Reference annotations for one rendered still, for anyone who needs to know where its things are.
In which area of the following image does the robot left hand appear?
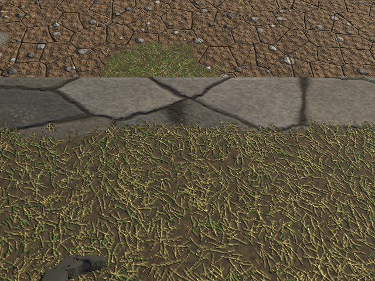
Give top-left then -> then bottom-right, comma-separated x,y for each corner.
40,254 -> 107,281

